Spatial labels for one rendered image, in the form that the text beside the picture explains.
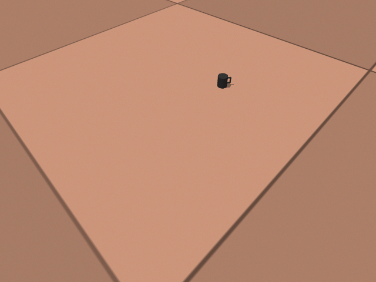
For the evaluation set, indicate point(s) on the mug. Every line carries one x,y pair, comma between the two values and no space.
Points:
222,80

